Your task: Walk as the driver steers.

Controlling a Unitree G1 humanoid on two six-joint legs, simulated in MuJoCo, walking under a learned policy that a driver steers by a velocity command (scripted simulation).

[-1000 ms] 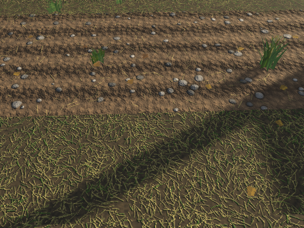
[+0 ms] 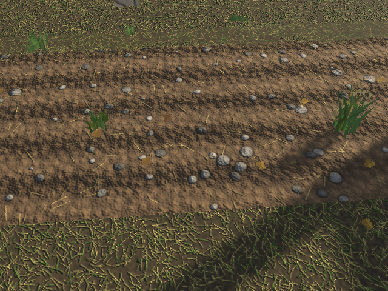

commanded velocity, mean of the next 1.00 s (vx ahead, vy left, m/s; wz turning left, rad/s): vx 0.50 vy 0.00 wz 0.14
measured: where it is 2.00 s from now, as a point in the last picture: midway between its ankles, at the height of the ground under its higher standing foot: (189, 174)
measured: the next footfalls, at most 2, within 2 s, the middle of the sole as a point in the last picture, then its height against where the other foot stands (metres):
right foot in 0.42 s outside the picture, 0.15 m lower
left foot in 0.92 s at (198, 249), level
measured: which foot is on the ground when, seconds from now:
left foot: down 0.00-0.42, up 0.44-0.90, down 0.92-1.00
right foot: up 0.00-0.40, down 0.42-0.94, up 0.96-1.00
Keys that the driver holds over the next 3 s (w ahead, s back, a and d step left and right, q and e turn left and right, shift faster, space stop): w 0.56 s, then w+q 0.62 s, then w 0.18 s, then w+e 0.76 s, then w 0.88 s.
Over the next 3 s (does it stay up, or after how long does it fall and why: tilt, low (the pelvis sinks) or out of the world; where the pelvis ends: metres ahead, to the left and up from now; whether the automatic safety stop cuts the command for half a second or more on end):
stays up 1.63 0.02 -0.15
